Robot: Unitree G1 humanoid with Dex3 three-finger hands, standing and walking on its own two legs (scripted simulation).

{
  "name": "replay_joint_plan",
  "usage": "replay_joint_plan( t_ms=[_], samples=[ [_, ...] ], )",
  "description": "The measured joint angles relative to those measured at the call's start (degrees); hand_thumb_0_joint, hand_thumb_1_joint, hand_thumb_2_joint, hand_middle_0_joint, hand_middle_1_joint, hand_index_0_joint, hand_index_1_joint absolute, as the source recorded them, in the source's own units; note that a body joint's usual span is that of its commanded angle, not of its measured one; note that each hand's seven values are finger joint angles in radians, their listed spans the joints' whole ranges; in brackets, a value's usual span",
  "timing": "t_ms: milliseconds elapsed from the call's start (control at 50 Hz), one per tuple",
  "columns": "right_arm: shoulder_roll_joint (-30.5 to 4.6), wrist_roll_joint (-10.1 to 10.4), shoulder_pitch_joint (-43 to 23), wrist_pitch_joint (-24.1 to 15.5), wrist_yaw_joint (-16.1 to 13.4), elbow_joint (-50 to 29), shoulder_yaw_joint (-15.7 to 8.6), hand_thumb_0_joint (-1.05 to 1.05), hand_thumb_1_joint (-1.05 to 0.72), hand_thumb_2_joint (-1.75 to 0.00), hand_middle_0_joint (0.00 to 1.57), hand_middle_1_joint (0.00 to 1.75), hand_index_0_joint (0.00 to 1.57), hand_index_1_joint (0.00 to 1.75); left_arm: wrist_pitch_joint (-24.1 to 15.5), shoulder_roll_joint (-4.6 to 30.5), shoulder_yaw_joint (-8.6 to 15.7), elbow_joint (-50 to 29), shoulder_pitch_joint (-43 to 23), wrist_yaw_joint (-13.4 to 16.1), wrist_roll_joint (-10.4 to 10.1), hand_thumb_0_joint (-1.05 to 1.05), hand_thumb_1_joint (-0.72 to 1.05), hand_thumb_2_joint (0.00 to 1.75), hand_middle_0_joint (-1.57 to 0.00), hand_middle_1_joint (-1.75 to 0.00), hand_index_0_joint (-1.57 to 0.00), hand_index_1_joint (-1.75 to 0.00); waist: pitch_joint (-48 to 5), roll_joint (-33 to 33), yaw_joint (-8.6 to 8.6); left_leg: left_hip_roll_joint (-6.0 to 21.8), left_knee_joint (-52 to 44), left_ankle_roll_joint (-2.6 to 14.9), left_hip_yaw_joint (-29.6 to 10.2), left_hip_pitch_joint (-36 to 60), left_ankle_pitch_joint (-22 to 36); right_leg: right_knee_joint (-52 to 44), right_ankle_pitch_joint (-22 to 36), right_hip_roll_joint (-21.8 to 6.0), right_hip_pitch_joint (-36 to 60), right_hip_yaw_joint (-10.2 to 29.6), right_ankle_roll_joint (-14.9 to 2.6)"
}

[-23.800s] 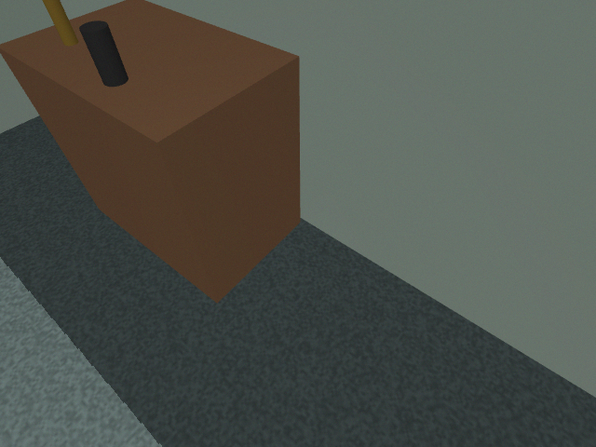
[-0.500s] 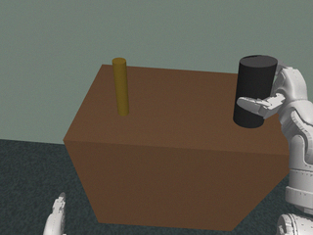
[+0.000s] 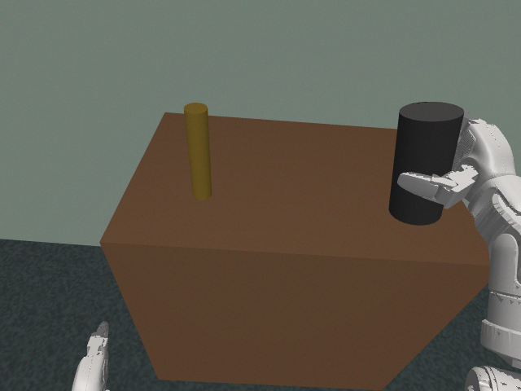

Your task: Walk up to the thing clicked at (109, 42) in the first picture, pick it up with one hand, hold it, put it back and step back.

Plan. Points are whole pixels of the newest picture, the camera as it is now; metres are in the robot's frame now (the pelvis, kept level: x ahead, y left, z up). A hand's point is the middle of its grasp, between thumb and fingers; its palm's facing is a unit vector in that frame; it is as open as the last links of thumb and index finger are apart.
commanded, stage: hold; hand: right
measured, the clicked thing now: (421, 165) +0.32 -0.18 +0.25
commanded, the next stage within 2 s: crouch in 1.98 s
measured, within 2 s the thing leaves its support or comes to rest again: neither
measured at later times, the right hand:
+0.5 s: hand (431, 162) +0.31 -0.18 +0.26, palm faces +0.00 +1.00 -0.04, open 10.7 cm
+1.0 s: hand (433, 166) +0.30 -0.18 +0.26, palm faces +0.01 +1.00 -0.05, open 10.7 cm
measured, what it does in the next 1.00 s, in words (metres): stands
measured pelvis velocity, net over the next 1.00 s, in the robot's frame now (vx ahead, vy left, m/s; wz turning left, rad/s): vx -0.01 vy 0.00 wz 0.00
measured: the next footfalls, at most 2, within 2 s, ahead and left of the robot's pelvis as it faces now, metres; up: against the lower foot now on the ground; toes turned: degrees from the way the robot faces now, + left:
none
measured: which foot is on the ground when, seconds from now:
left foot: down 0.00-1.00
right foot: down 0.00-1.00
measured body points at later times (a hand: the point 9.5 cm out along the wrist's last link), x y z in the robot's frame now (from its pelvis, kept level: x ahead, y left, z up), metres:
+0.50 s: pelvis -0.01 +0.00 +0.00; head -0.06 +0.04 +0.45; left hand +0.17 +0.26 -0.07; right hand +0.31 -0.24 +0.26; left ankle +0.00 +0.13 -0.73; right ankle +0.02 -0.13 -0.73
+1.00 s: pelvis -0.01 +0.00 +0.00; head -0.07 +0.04 +0.45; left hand +0.16 +0.25 -0.07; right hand +0.30 -0.23 +0.26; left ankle +0.00 +0.13 -0.73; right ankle +0.02 -0.13 -0.73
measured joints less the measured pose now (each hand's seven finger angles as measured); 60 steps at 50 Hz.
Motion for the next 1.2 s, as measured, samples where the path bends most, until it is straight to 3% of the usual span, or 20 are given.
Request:
replay_joint_plan(
  t_ms=[240, 480, 820, 1200],
  samples=[
    [-0.41, 0.37, 1.32, 0.89, -0.57, -1.89, -0.59, 0.03, 0.56, -1.09, 0.86, 1.25, 0.72, 1.13, -0.07, 0.23, 0.55, 0.45, -0.83, 0.44, -0.03, -0.02, -0.55, 0.05, -0.04, -0.04, -0.04, -0.04, -0.86, -0.09, 0.3, -0.1, 0.12, 0.21, 0.28, 0.54, -0.23, -0.09, -0.04, -0.1, 0.55, 0.27, 0.2],
    [-0.93, 0.96, 0.84, 1.61, 1.08, 0.05, -0.55, 0.03, 0.56, -1.09, 0.86, 1.25, 0.73, 1.13, -0.2, -0.18, 0.18, 2.61, -1.36, 0.19, -0.34, -0.02, -0.55, 0.05, -0.04, -0.04, -0.04, -0.04, -0.3, -0.51, 0.25, -0.03, -0.28, 0.15, 0.31, 0.84, 0.44, -0.54, 0.67, -0.02, 0.87, 0.3, 0.14],
    [0.23, 0.21, 3.04, 0.04, -0.35, -3.04, 0.53, 0.03, 0.56, -1.1, 0.86, 1.25, 0.73, 1.13, -1.35, -0.38, 0.2, 3.25, -2.02, 0.42, 0.12, -0.02, -0.55, 0.05, -0.04, -0.04, -0.04, -0.04, 0.14, 0.03, 0.19, -0.18, -0.4, 0.14, 0.17, 0.9, 1.04, -0.29, 0.99, -0.17, 0.82, 0.17, 0.14],
    [0.16, 0.36, 0.57, 0.55, -0.65, 0.1, 0.44, 0.03, 0.57, -1.1, 0.86, 1.25, 0.73, 1.13, -1.72, -0.43, 0.14, 3.76, -1.32, 0.44, 0.29, -0.02, -0.55, 0.06, -0.05, -0.04, -0.04, -0.05, 0.49, -0.3, 0.48, -0.22, -0.54, 0.19, 0.04, 0.7, 1.3, -0.69, 1.35, -0.22, 0.81, 0.05, 0.19]
  ],
)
